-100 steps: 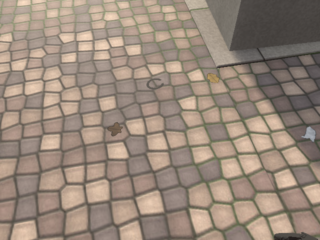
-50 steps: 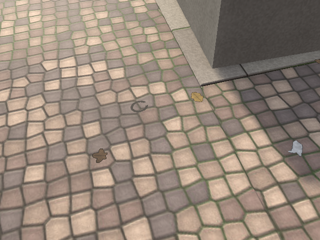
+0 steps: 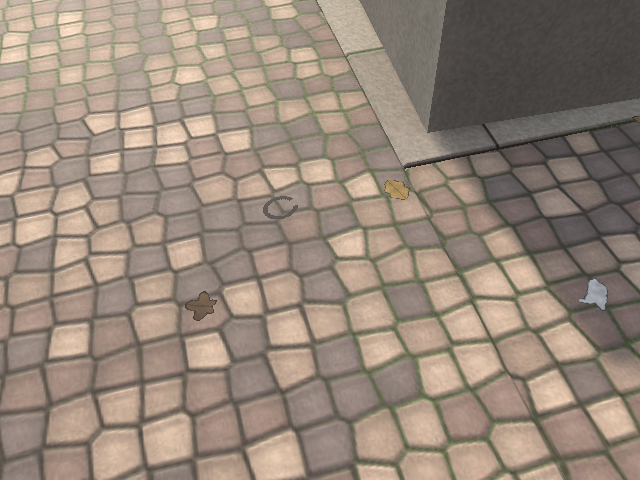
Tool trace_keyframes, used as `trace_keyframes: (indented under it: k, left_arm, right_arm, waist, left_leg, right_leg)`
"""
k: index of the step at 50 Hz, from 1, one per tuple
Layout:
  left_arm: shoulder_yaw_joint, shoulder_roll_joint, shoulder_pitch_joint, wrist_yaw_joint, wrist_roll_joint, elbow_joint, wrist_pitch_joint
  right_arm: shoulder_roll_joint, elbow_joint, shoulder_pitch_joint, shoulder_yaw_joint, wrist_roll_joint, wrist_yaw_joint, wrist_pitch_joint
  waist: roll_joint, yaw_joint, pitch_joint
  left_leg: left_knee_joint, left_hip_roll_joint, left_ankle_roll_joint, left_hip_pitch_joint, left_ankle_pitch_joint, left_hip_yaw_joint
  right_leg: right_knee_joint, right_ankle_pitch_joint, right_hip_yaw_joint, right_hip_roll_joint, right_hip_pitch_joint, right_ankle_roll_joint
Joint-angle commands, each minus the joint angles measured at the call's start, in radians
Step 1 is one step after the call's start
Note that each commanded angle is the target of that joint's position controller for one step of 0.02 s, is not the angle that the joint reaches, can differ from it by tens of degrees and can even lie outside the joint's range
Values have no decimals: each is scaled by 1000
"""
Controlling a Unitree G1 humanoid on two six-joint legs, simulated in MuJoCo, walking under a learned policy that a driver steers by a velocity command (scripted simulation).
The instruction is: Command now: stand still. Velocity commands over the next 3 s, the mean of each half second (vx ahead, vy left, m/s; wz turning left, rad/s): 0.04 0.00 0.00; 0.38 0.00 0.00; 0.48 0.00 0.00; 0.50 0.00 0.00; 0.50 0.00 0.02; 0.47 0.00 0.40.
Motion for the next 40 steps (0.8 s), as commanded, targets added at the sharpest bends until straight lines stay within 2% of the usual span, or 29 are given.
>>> trace_keyframes:
  k: [1,18,19,20,21,22,23,24,25,27,29,31,32,33,34,35,36,37,38,39,40]
  left_arm:
    - [15,93,132,2,0,6,-1]
    - [16,82,152,2,-1,2,-4]
    - [15,78,169,4,-1,7,-3]
    - [19,91,177,7,-5,5,-1]
    - [30,125,178,9,-9,-6,-1]
    - [43,165,172,11,-10,-22,-3]
    - [55,191,176,14,-7,-32,-10]
    - [59,189,184,18,-3,-35,-18]
    - [60,173,192,21,-6,-36,-22]
    - [60,151,220,21,-19,-36,-24]
    - [62,150,229,17,-20,-44,-21]
    - [62,159,210,8,-22,-62,-23]
    - [63,168,184,4,-25,-75,-27]
    - [62,174,151,2,-27,-87,-31]
    - [60,182,134,2,-25,-100,-38]
    - [53,178,109,4,-24,-114,-48]
    - [35,127,58,12,-20,-162,-61]
    - [18,42,94,13,-18,-188,-92]
    - [36,88,84,1,-44,-180,-112]
    - [39,104,23,-9,-53,-196,-115]
    - [46,112,-10,-9,-47,-199,-111]
  right_arm:
    - [-88,-24,12,-12,0,-2,-6]
    - [-84,-22,23,-10,1,-2,-7]
    - [-77,-15,32,-9,1,-2,-5]
    - [-76,-17,22,-9,2,-3,-5]
    - [-82,-28,-3,-12,4,-3,-8]
    - [-94,-50,-33,-14,7,-1,-18]
    - [-103,-74,-65,-15,14,5,-32]
    - [-106,-88,-83,-17,23,14,-47]
    - [-102,-91,-84,-18,29,22,-60]
    - [-83,-109,-110,-14,29,38,-85]
    - [-62,-126,-122,-7,27,54,-104]
    - [-52,-133,-100,1,30,72,-111]
    - [-49,-130,-67,3,32,78,-111]
    - [-60,-109,12,-3,32,79,-110]
    - [-97,-77,114,-22,29,76,-107]
    - [-150,-51,234,-48,29,73,-108]
    - [-280,-42,379,-82,16,63,-110]
    - [-319,-28,464,-74,-10,68,-120]
    - [-220,-47,343,-36,-11,72,-135]
    - [-158,-69,255,-16,6,79,-142]
    - [-128,-83,182,-4,6,87,-142]
  waist:
    - [-24,-2,9]
    - [-23,-3,14]
    - [-29,3,-4]
    - [-45,17,9]
    - [-86,37,38]
    - [-141,55,74]
    - [-173,68,108]
    - [-169,72,136]
    - [-134,71,152]
    - [-93,81,154]
    - [-106,77,137]
    - [-119,47,129]
    - [-116,15,126]
    - [-110,-39,103]
    - [-103,-91,54]
    - [-70,-159,-22]
    - [164,-216,-95]
    - [376,-177,-231]
    - [245,-109,-122]
    - [156,-78,-17]
    - [67,-41,29]
  left_leg:
    - [-55,24,48,46,82,-15]
    - [-45,25,51,45,85,-14]
    - [-36,13,51,45,41,0]
    - [1,-8,52,15,-34,27]
    - [73,-34,54,-55,-135,62]
    - [169,-30,63,-147,-203,72]
    - [271,4,78,-249,-240,49]
    - [359,36,90,-363,-260,28]
    - [390,55,96,-442,-247,20]
    - [385,70,106,-494,-235,37]
    - [348,64,114,-442,-234,66]
    - [302,41,128,-306,-240,112]
    - [257,25,133,-199,-207,130]
    - [200,-5,136,-42,-131,152]
    - [165,-57,138,124,-94,178]
    - [98,-59,155,296,-75,142]
    - [-120,193,253,478,-243,-273]
    - [-381,396,371,583,-329,-823]
    - [-403,410,350,471,-392,-829]
    - [-379,387,312,344,-350,-644]
    - [-380,338,273,254,-237,-478]
  right_leg:
    - [-71,204,65,-88,-66,46]
    - [-67,197,60,-87,-70,41]
    - [-93,74,71,-88,-59,32]
    - [-129,-131,105,-98,-59,5]
    - [-175,-344,177,-136,-55,-44]
    - [-222,-476,283,-211,-43,-101]
    - [-256,-515,373,-287,-15,-152]
    - [-265,-487,409,-324,42,-182]
    - [-263,-431,395,-323,97,-192]
    - [-249,-318,343,-311,149,-182]
    - [-236,-237,289,-297,126,-174]
    - [-219,-187,224,-279,13,-178]
    - [-204,-155,191,-270,-66,-173]
    - [-162,-82,155,-253,-153,-157]
    - [-76,105,123,-221,-210,-137]
    - [94,321,63,-172,-255,-99]
    - [502,268,-58,-39,-446,-10]
    - [833,-261,49,89,-601,21]
    - [1018,-220,158,32,-673,-9]
    - [1053,-132,120,-24,-705,-43]
    - [1019,-30,79,-82,-672,-59]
